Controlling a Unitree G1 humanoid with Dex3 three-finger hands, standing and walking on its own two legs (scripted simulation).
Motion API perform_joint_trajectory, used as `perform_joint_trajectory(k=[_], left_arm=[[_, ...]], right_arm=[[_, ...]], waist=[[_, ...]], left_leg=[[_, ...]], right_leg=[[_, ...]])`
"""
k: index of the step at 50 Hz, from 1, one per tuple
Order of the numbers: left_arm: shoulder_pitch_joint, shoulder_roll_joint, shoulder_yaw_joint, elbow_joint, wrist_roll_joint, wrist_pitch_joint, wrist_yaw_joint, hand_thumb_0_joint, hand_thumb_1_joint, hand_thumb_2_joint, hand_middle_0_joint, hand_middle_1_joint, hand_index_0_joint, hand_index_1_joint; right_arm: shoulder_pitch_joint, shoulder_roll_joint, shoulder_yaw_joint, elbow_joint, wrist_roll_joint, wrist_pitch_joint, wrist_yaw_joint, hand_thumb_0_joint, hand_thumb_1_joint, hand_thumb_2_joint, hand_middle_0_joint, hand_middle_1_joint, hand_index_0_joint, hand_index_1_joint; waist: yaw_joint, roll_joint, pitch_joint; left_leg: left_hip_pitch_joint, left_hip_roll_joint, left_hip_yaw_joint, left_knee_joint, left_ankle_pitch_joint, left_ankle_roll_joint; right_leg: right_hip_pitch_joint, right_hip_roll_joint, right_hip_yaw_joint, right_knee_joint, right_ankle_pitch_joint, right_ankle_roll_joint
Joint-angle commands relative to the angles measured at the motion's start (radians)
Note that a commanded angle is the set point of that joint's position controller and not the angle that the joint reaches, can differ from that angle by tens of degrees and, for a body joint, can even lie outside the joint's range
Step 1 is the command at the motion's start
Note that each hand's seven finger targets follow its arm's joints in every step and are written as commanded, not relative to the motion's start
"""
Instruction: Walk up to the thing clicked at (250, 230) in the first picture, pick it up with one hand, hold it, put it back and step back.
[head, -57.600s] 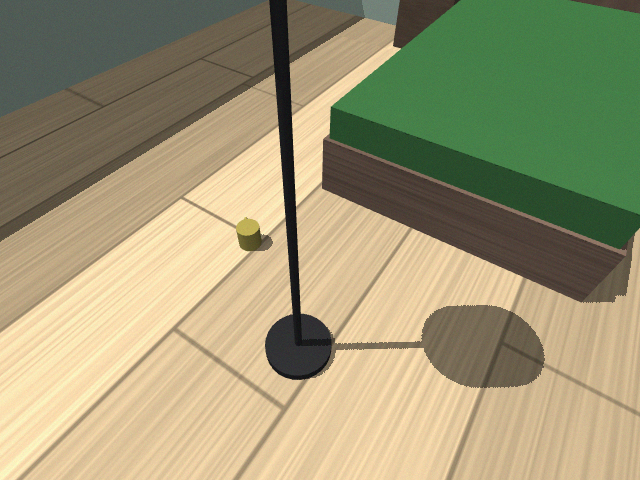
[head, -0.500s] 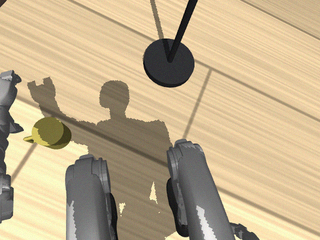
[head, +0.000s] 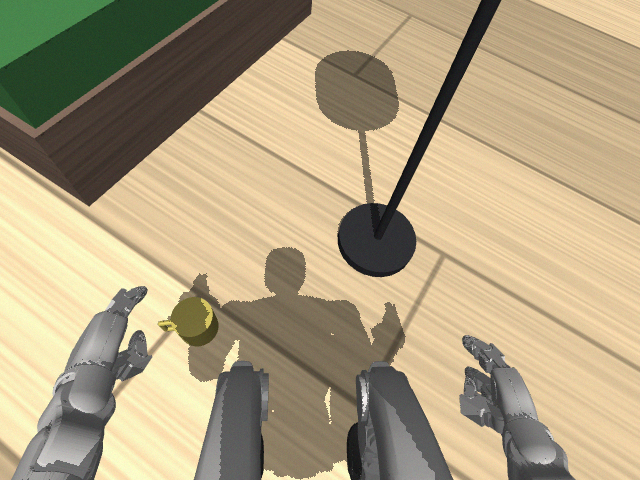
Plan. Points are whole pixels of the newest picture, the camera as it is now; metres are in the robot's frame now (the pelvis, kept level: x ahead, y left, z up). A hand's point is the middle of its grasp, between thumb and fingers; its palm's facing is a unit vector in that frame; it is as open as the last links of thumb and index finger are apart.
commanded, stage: home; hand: left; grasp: from above
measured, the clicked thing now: (188, 323) +0.44 +0.28 -0.51
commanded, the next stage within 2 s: none
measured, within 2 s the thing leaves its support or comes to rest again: neither
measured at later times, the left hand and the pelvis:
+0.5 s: hand (113, 372) +0.23 +0.18 +0.10, palm faces +0.11 -0.97 -0.20, open 7.4 cm; pelvis +0.07 +0.00 +0.15, yaw +3 degrees
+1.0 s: hand (106, 384) +0.22 +0.18 +0.11, palm faces +0.10 -0.98 -0.19, open 7.4 cm; pelvis +0.07 +0.00 +0.16, yaw +3 degrees
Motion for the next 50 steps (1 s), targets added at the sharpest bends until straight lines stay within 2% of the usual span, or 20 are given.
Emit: perform_joint_trajectory(k=[1,5,8,10,13,14,18,24,30,32,34,37,38,40,45,47,50], left_arm=[[-0.066,0.129,0.071,-0.286,-0.118,0.014,0.041,0.0,0.9,0.9,-0.2,-0.3,-0.2,-0.3],[0.043,0.073,0.068,-0.337,-0.189,0.052,0.059,0.0,0.9,0.9,-0.2,-0.3,-0.2,-0.3],[0.151,0.045,0.085,-0.377,-0.234,0.094,0.067,0.0,0.9,0.9,-0.2,-0.3,-0.2,-0.3],[0.201,0.014,0.078,-0.412,-0.264,0.123,0.067,0.0,0.9,0.9,-0.2,-0.3,-0.2,-0.3],[0.288,-0.03,0.077,-0.469,-0.312,0.168,0.067,0.0,0.9,0.9,-0.2,-0.3,-0.2,-0.3],[0.324,-0.042,0.08,-0.486,-0.326,0.18,0.067,0.0,0.9,0.9,-0.2,-0.3,-0.2,-0.3],[0.433,-0.072,0.08,-0.542,-0.358,0.217,0.058,0.0,0.9,0.9,-0.2,-0.301,-0.2,-0.301],[0.516,-0.093,0.07,-0.59,-0.358,0.228,0.035,0.0,0.9,0.9,-0.2,-0.301,-0.2,-0.301],[0.495,-0.087,0.057,-0.594,-0.343,0.218,0.009,0.0,0.891,0.895,-0.199,-0.299,-0.199,-0.299],[0.476,-0.085,0.059,-0.589,-0.337,0.214,0.003,0.0,0.897,0.898,-0.2,-0.3,-0.2,-0.3],[0.469,-0.079,0.064,-0.593,-0.332,0.208,0.0,0.0,0.891,0.895,-0.199,-0.299,-0.199,-0.299],[0.474,-0.075,0.067,-0.615,-0.335,0.201,0.0,0.0,0.898,0.899,-0.2,-0.3,-0.2,-0.3],[0.471,-0.076,0.064,-0.611,-0.332,0.199,-0.001,0.0,0.898,0.899,-0.2,-0.3,-0.2,-0.3],[0.479,-0.078,0.063,-0.611,-0.331,0.198,0.001,0.0,0.899,0.899,-0.2,-0.3,-0.2,-0.3],[0.471,-0.079,0.056,-0.597,-0.33,0.19,0.007,0.0,0.886,0.892,-0.198,-0.298,-0.199,-0.298],[0.474,-0.079,0.054,-0.608,-0.33,0.19,0.007,0.0,0.9,0.9,-0.2,-0.301,-0.2,-0.301],[0.483,-0.081,0.051,-0.591,-0.333,0.191,0.007,0.0,0.899,0.899,-0.2,-0.3,-0.2,-0.3]], right_arm=[[0.056,-0.149,-0.052,-0.126,0.006,-0.069,-0.046,0.0,-0.9,-0.9,0.2,0.3,0.2,0.3],[0.085,-0.116,-0.032,-0.142,0.006,-0.096,-0.072,0.0,-0.901,-0.9,0.2,0.3,0.2,0.3],[0.117,-0.105,-0.021,-0.15,0.008,-0.11,-0.095,0.0,-0.9,-0.9,0.2,0.3,0.2,0.3],[0.132,-0.099,-0.013,-0.155,0.008,-0.12,-0.112,0.0,-0.9,-0.9,0.2,0.3,0.2,0.3],[0.157,-0.086,-0.005,-0.165,0.006,-0.136,-0.142,0.0,-0.901,-0.899,0.2,0.299,0.2,0.299],[0.17,-0.083,-0.001,-0.168,0.007,-0.141,-0.15,0.0,-0.901,-0.9,0.2,0.3,0.2,0.3],[0.193,-0.075,0.001,-0.184,0.0,-0.162,-0.176,0.0,-0.901,-0.899,0.2,0.299,0.2,0.299],[0.198,-0.069,-0.005,-0.202,-0.01,-0.197,-0.194,0.0,-0.901,-0.899,0.199,0.299,0.2,0.299],[0.185,-0.083,-0.015,-0.199,-0.023,-0.225,-0.194,0.0,-0.901,-0.9,0.2,0.3,0.2,0.3],[0.181,-0.085,-0.016,-0.196,-0.025,-0.233,-0.193,0.0,-0.901,-0.899,0.2,0.299,0.2,0.299],[0.178,-0.088,-0.018,-0.193,-0.026,-0.239,-0.191,0.0,-0.9,-0.9,0.2,0.3,0.2,0.3],[0.175,-0.092,-0.02,-0.19,-0.027,-0.243,-0.187,0.0,-0.9,-0.9,0.2,0.3,0.2,0.3],[0.178,-0.094,-0.02,-0.188,-0.03,-0.246,-0.186,0.0,-0.901,-0.9,0.2,0.3,0.2,0.3],[0.179,-0.093,-0.021,-0.179,-0.032,-0.248,-0.186,0.0,-0.901,-0.9,0.2,0.3,0.2,0.3],[0.162,-0.092,-0.014,-0.179,-0.032,-0.243,-0.186,0.0,-0.901,-0.9,0.2,0.3,0.2,0.3],[0.167,-0.091,-0.016,-0.177,-0.033,-0.245,-0.185,0.0,-0.901,-0.899,0.2,0.299,0.2,0.299],[0.16,-0.091,-0.013,-0.176,-0.032,-0.243,-0.185,0.0,-0.901,-0.899,0.2,0.299,0.2,0.299]], waist=[[-0.031,0.113,-0.312],[-0.039,0.105,-0.281],[-0.019,0.107,-0.277],[-0.017,0.11,-0.263],[-0.03,0.086,-0.24],[-0.02,0.082,-0.228],[-0.016,0.058,-0.157],[-0.011,0.01,-0.076],[-0.007,0.007,0.007],[-0.015,0.024,0.003],[-0.004,0.032,0.004],[0.003,0.034,-0.029],[-0.01,0.054,-0.044],[-0.005,0.057,-0.06],[0.002,0.042,-0.028],[-0.001,0.046,-0.054],[0.007,0.027,-0.028]], left_leg=[[0.462,0.002,-0.016,-0.414,-0.089,0.029],[0.555,-0.005,-0.007,-0.503,-0.013,0.027],[0.654,-0.004,-0.008,-0.573,0.081,0.02],[0.71,-0.002,-0.009,-0.614,0.148,0.015],[0.775,-0.005,0.008,-0.663,0.246,0.016],[0.796,-0.009,0.017,-0.677,0.279,0.017],[0.859,-0.01,0.029,-0.744,0.344,0.018],[0.896,-0.014,0.037,-0.799,0.354,0.025],[0.894,-0.019,0.052,-0.835,0.277,0.028],[0.912,-0.015,0.05,-0.845,0.268,0.024],[0.916,-0.014,0.048,-0.849,0.269,0.021],[0.94,-0.015,0.054,-0.84,0.315,0.02],[0.951,-0.015,0.051,-0.839,0.323,0.019],[0.969,-0.012,0.049,-0.838,0.359,0.016],[0.945,-0.012,0.048,-0.847,0.321,0.018],[0.961,-0.01,0.042,-0.847,0.339,0.017],[0.941,-0.011,0.042,-0.848,0.331,0.019]], right_leg=[[0.275,0.026,0.003,-0.334,-0.018,-0.054],[0.399,0.025,0.007,-0.438,0.039,-0.054],[0.503,0.023,0.005,-0.503,0.112,-0.054],[0.556,0.024,-0.001,-0.538,0.166,-0.054],[0.678,0.029,-0.007,-0.618,0.249,-0.048],[0.71,0.026,-0.007,-0.643,0.278,-0.047],[0.795,0.031,-0.018,-0.729,0.336,-0.042],[0.855,0.032,-0.027,-0.802,0.34,-0.038],[0.845,0.024,-0.033,-0.844,0.266,-0.028],[0.837,0.026,-0.034,-0.839,0.255,-0.03],[0.839,0.026,-0.036,-0.835,0.251,-0.032],[0.869,0.024,-0.034,-0.829,0.296,-0.031],[0.863,0.026,-0.033,-0.822,0.306,-0.032],[0.877,0.026,-0.036,-0.813,0.335,-0.034],[0.874,0.027,-0.036,-0.825,0.303,-0.033],[0.879,0.028,-0.037,-0.816,0.317,-0.035],[0.882,0.027,-0.041,-0.822,0.31,-0.033]])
